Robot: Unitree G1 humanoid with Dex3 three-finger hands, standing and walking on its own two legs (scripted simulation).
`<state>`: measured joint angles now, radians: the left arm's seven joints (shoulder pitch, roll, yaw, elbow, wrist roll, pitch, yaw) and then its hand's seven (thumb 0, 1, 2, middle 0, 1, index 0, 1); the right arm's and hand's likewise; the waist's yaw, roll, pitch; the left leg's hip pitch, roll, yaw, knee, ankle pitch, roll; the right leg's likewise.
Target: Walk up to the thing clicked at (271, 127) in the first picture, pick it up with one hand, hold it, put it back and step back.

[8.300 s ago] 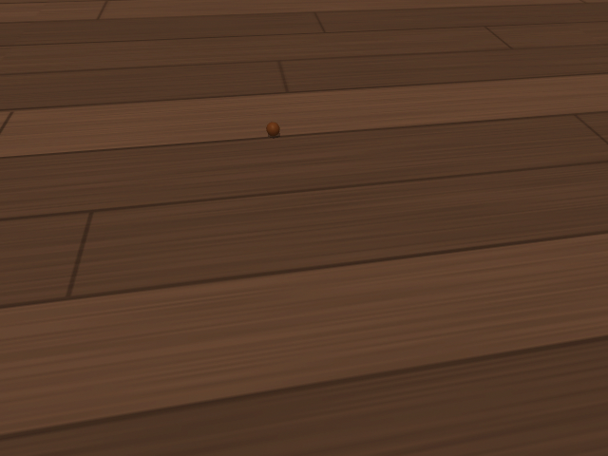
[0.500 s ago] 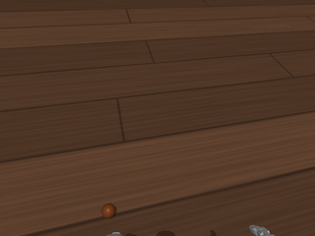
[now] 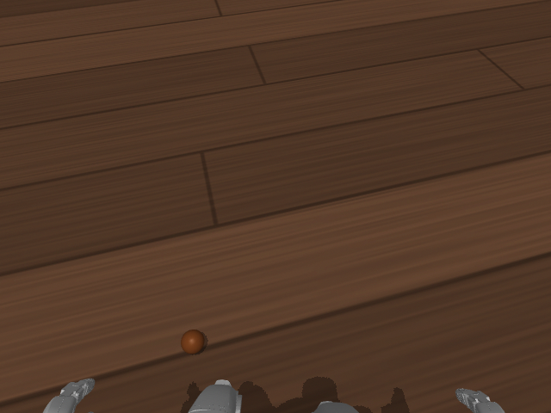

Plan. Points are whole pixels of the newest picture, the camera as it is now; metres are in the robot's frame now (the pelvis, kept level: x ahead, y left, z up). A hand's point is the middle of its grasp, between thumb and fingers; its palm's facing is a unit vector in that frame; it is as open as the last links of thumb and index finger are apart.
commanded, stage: walk up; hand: left
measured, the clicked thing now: (192, 341) +0.41 +0.28 -0.71
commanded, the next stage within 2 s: none
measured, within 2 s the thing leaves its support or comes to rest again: neither
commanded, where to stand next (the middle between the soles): +0.06 +0.04 m, yaw +2 degrees
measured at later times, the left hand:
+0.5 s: hand out of the picture +0.01 +0.34 -0.12, palm faces +0.01 -0.92 -0.40, open 7.4 cm
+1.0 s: hand out of the picture +0.11 +0.30 -0.14, palm faces +0.01 -0.94 -0.35, open 7.4 cm
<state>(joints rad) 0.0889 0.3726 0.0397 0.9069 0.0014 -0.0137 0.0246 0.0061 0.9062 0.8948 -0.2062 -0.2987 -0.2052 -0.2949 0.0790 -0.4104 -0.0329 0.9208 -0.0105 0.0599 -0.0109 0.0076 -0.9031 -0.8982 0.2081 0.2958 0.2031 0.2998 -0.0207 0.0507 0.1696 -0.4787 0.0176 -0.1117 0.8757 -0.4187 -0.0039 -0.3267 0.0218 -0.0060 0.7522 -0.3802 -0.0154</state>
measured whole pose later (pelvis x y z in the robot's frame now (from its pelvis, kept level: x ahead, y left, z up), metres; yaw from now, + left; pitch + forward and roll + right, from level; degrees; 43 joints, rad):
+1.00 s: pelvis -0.02 +0.05 +0.00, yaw +2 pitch -3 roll +1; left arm 0.06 0.36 0.03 0.92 0.01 0.03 0.00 0.01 0.90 0.89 -0.21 -0.30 -0.21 -0.30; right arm 0.17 -0.37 -0.03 0.98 -0.03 0.00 0.01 0.00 -0.91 -0.90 0.21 0.30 0.20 0.30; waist -0.01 -0.03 0.12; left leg -0.27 -0.02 0.02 0.72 -0.41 0.03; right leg -0.50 -0.01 0.08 0.80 -0.38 -0.01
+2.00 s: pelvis +0.01 +0.05 +0.03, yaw -1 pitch -3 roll -1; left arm 0.42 0.40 0.08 0.94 0.03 -0.04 -0.03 0.01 0.90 0.89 -0.21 -0.30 -0.21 -0.30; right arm 0.30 -0.45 -0.08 0.93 -0.02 0.00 0.07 0.01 -0.90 -0.90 0.21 0.30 0.20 0.30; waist 0.04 0.03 0.07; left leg -0.52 0.03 -0.01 0.84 -0.29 -0.01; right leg -0.06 -0.03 0.00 0.47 -0.36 -0.01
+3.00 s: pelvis +0.07 +0.03 +0.03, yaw +1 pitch -3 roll +0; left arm 0.07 0.35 0.00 1.08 -0.01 -0.01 -0.02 0.01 0.91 0.89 -0.21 -0.30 -0.21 -0.29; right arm 0.11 -0.36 0.03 1.08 0.00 -0.03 0.01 0.01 -0.90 -0.90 0.21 0.30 0.20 0.30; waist 0.00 -0.01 0.07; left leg -0.20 0.00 -0.02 0.48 -0.23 0.00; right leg -0.22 -0.01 -0.05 0.47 -0.20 -0.01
